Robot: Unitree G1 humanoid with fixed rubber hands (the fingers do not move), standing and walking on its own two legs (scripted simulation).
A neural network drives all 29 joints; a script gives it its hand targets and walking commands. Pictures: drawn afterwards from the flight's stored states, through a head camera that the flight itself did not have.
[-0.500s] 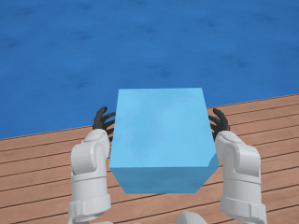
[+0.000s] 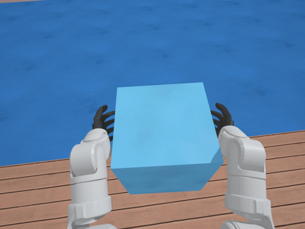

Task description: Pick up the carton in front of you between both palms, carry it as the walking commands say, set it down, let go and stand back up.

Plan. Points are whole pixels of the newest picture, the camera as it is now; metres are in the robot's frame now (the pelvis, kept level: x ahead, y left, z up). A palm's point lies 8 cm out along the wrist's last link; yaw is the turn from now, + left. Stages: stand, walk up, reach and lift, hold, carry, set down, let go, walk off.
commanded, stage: carry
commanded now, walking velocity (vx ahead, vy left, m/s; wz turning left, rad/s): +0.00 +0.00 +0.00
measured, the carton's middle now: (162, 143) +0.33 +0.00 +0.05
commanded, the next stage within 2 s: none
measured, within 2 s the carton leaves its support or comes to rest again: neither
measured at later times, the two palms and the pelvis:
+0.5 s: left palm (98, 126) +0.34 +0.16 +0.12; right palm (220, 131) +0.32 -0.14 +0.11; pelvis +0.01 +0.02 +0.00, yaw -1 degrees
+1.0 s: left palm (100, 137) +0.30 +0.14 +0.13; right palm (232, 142) +0.29 -0.16 +0.12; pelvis -0.02 +0.01 +0.00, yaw -1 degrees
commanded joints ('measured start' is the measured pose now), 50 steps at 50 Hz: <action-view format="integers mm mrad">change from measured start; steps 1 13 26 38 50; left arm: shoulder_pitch -553 -578 -517 -644 -614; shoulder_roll -746 -785 -750 -760 -744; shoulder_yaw -645 -659 -620 -596 -589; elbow -62 -30 -14 -24 -34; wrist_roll -195 -195 -189 -188 -170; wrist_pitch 4 -7 9 27 35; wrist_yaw -48 -40 -37 -37 -31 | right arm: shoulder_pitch -555 -547 -558 -634 -611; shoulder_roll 732 773 736 757 762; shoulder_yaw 603 625 640 603 599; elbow -49 -67 -79 -57 -36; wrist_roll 112 150 156 133 145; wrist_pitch -13 -25 0 16 19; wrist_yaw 31 46 44 28 27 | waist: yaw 17 -21 -5 -4 -34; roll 44 103 25 -27 41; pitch -376 -394 -399 -256 -295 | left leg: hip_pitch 242 291 242 111 113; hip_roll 146 170 135 109 110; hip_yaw -77 -77 -59 -43 -80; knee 14 7 -6 -60 -113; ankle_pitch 671 764 570 50 56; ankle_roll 83 104 93 65 55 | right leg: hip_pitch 97 88 125 57 47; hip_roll -87 -54 -90 -135 -117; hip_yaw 73 60 77 155 126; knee -19 -55 -39 -162 -128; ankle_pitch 393 198 346 215 60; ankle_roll -14 10 -11 -38 -29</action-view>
